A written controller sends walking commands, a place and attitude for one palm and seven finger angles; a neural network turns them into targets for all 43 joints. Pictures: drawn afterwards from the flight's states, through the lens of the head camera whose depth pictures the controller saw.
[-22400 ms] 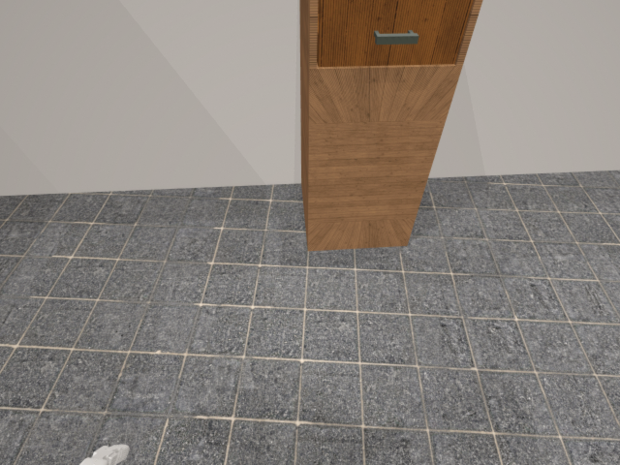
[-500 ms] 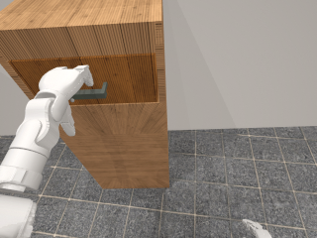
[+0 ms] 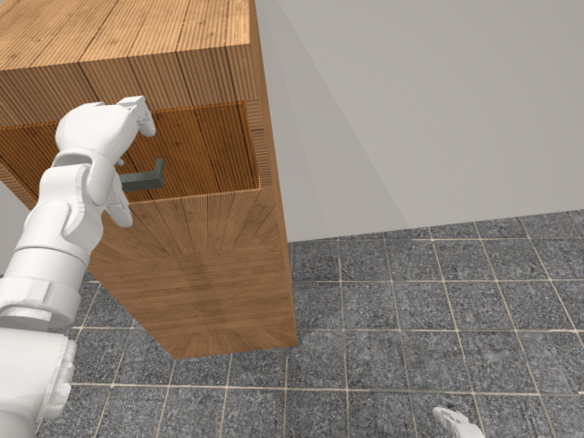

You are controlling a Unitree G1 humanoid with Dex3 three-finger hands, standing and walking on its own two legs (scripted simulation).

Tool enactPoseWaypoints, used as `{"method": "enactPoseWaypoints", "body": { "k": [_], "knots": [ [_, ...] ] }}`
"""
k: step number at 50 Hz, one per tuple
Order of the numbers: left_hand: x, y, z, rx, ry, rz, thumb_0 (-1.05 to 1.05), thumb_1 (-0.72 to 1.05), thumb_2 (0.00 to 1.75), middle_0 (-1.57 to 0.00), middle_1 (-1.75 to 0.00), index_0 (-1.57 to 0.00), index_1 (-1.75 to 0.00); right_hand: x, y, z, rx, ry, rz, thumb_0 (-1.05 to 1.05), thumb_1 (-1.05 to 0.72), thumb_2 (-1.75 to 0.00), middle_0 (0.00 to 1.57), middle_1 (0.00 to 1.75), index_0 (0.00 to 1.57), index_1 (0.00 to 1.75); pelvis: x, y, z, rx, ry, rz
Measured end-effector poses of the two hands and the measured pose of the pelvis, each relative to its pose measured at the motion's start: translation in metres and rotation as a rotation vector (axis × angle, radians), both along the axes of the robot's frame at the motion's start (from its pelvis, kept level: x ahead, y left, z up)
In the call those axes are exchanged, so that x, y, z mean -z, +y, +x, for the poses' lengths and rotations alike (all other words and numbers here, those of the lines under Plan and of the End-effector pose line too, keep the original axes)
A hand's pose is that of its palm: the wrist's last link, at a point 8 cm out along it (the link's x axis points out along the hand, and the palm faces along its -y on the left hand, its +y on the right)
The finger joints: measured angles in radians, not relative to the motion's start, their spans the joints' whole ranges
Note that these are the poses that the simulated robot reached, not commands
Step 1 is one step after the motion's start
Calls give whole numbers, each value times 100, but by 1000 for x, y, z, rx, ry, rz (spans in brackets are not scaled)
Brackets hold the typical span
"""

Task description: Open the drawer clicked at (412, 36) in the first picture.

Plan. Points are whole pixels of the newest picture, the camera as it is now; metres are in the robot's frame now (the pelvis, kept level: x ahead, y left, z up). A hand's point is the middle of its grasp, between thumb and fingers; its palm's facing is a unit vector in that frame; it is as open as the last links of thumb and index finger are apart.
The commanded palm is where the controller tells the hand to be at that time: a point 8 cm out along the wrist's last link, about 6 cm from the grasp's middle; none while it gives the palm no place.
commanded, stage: move the hooked fingers above the handle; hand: left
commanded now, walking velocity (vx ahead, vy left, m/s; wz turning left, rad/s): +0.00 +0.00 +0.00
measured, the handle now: (129, 174) +0.47 +0.28 +0.11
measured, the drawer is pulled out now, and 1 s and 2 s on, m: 0.00 0.00 0.00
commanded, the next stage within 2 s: none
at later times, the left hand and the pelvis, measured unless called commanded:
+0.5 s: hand (152, 160) +0.44 +0.21 +0.17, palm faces +0.09 +0.02 -1.00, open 13.8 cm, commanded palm +0.41 +0.29 +0.23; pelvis +0.00 -0.01 +0.00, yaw +1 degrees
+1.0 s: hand (108, 165) +0.43 +0.27 +0.17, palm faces +0.02 +0.01 -1.00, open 13.6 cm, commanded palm +0.40 +0.30 +0.22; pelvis +0.00 -0.03 -0.01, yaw +0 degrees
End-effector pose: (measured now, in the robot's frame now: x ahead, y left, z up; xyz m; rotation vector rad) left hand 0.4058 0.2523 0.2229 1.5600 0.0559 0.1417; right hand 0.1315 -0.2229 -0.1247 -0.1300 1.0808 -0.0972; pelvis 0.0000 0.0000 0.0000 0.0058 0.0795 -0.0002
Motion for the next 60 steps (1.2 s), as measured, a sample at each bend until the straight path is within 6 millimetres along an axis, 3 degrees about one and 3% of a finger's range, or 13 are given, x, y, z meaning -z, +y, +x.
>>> {"method": "enactPoseWaypoints", "body": {
  "k": [5, 7, 10, 13, 17, 23, 31, 36, 45, 50, 56, 60],
  "knots": [
    [9, 40, -12, -130, 97, 26, 0, -49, 30, -35, -121, -34, -123, -6, -27, -9, 19, -9, -67, 0, -91, -90, 20, 29, 20, 30, 1, -9, -2, -16, 2, -1],
    [15, 46, -18, -127, 136, 35, 0, -49, 30, -34, -121, -34, -122, -8, -39, -12, 15, 0, -100, 0, -91, -90, 20, 29, 20, 30, 1, -11, -2, -33, 3, -3],
    [21, 31, -22, -26, 152, 48, -1, -49, 30, -33, -121, -33, -121, -8, -52, -15, -2, 22, -150, 0, -91, -90, 20, 29, 20, 30, 3, -12, -1, -57, 3, -8],
    [22, -2, -20, 131, 118, 34, -1, -49, 30, -32, -121, -32, -121, -8, -58, -13, -5, 28, -176, 1, -91, -90, 20, 29, 20, 30, 4, -11, 1, -70, 4, -10],
    [14, -31, -3, 233, 23, -11, -1, -49, 30, -32, -120, -32, -120, -8, -55, -6, 22, 3, -156, 1, -91, -90, 20, 29, 20, 30, 4, -9, 4, -52, 17, -8],
    [6, -36, 6, 197, -38, 19, 0, -48, 30, -52, -128, -32, -120, 1, -32, 1, 9, 0, -71, 0, -91, -90, 20, 29, 20, 30, 3, -9, 5, -25, 24, -3],
    [2, -40, 8, 131, -3, 22, 0, -49, 30, -51, -126, -33, -122, 5, -9, 8, 24, -32, 11, 1, -91, -90, 20, 29, 20, 30, 2, -13, -1, 2, 3, 6],
    [1, -33, 7, 96, 8, 22, 0, -49, 30, -47, -124, -34, -122, 1, -18, 5, 45, -53, -8, 0, -91, -89, 20, 30, 20, 30, 2, -18, -3, 10, -3, 9],
    [1, -12, 3, 53, 22, 26, 0, -49, 30, -41, -122, -35, -123, -5, -62, -14, 85, -30, -121, 0, -91, -90, 20, 29, 20, 30, 5, -25, -4, 5, 7, 8],
    [1, 15, -1, -39, 37, 10, 0, -49, 30, -37, -122, -36, -123, -6, -78, -25, 105, -6, -160, 1, -91, -90, 20, 29, 20, 30, 6, -27, -2, 3, 14, 7],
    [10, 47, -8, -121, 110, 25, 0, -49, 30, -33, -121, -35, -123, -4, -80, -33, 90, 38, -177, 1, -91, -90, 20, 29, 20, 30, 7, -25, 1, -20, 31, -2],
    [14, 38, -8, -33, 124, 34, -1, -49, 30, -32, -121, -33, -121, -2, -70, -30, 68, 60, -174, 1, -91, -90, 20, 29, 20, 30, 7, -18, 4, -38, 36, -10]
  ]
}}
